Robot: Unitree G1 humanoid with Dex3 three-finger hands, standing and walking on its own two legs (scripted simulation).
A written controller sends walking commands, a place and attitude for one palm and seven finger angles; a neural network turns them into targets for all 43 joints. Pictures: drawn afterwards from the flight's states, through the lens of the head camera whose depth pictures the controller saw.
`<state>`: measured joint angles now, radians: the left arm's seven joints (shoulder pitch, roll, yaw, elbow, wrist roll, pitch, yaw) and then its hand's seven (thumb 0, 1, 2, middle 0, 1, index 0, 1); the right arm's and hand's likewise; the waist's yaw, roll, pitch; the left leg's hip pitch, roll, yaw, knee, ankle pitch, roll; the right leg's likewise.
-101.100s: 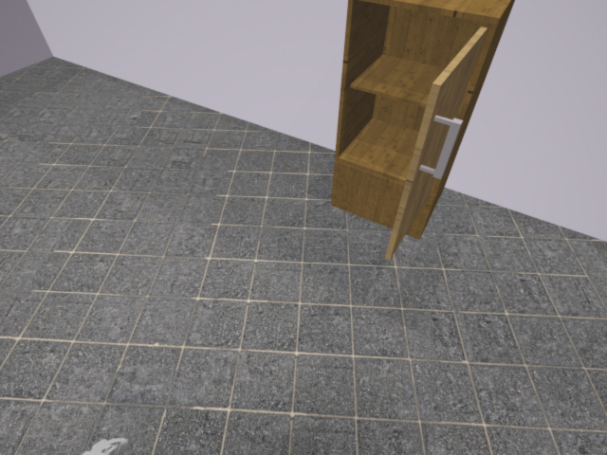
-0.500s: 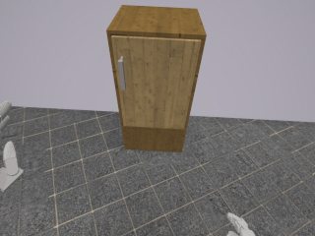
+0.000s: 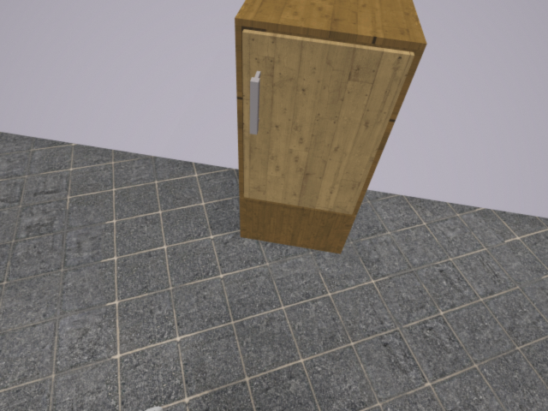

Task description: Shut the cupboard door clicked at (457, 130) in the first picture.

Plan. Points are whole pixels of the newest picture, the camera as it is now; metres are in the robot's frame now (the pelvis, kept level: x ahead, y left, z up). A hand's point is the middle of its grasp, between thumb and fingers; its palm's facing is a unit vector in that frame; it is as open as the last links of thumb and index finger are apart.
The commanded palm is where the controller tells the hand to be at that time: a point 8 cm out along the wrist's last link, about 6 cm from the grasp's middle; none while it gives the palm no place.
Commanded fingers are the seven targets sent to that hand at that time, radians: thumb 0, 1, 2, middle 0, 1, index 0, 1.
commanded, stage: let the arm hang, fingers relaxed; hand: left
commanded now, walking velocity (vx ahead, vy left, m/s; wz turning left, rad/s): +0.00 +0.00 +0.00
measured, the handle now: (255, 103) +0.85 +0.09 -0.04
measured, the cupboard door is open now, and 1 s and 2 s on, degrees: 0 0 0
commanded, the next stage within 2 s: look to check the result in 0.76 s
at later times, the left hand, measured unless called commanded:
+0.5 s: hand out of the picture -0.04 +0.21 -0.16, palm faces -0.02 -0.98 -0.18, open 7.4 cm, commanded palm none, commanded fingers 0.00 0.90 0.90 -0.20 -0.30 -0.20 -0.30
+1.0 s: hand out of the picture -0.04 +0.19 -0.16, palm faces -0.03 -0.99 -0.15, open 7.4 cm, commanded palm none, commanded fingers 0.00 0.90 0.90 -0.20 -0.30 -0.20 -0.30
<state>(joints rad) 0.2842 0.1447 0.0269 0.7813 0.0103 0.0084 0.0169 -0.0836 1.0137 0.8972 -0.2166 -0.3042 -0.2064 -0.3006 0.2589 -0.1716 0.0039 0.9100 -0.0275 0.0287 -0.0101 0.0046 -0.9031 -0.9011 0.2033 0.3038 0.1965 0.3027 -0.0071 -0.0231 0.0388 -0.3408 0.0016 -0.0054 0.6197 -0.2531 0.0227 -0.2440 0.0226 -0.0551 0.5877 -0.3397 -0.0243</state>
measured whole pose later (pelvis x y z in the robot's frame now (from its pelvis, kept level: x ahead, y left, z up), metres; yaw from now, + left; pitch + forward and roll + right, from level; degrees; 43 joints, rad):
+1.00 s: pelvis -0.01 +0.04 +0.02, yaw -3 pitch -2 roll +0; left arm 0.35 0.12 0.00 1.16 0.02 0.00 0.03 0.00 0.91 0.90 -0.20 -0.30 -0.20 -0.30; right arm 0.32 -0.13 -0.01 1.13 -0.01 0.00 -0.04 0.00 -0.90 -0.90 0.20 0.30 0.20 0.30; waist -0.01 0.00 0.03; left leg -0.19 -0.05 0.08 0.38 -0.16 0.08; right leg -0.14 -0.03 0.03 0.41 -0.23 0.04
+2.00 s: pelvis +0.01 +0.03 +0.02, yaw -3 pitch -2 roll +0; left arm 0.25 0.19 0.00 1.15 0.02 0.00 0.02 0.00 0.91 0.90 -0.20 -0.30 -0.20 -0.30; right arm 0.23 -0.20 -0.01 1.13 -0.01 -0.01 -0.03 0.00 -0.90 -0.90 0.20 0.30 0.20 0.30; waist -0.01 -0.01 0.05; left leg -0.15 -0.04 0.07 0.36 -0.17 0.06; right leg -0.09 -0.02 0.02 0.36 -0.23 0.02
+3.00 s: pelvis +0.03 +0.02 +0.02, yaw -3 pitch -2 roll +0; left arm 0.24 0.21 0.00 1.15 0.01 0.00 0.02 0.00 0.91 0.90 -0.20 -0.30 -0.20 -0.30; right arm 0.21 -0.21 0.00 1.14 0.00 -0.01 -0.03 0.00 -0.90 -0.90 0.20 0.30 0.20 0.30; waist -0.01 -0.01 0.06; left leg -0.11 -0.04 0.06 0.33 -0.19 0.05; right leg -0.05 -0.02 0.01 0.32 -0.24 0.02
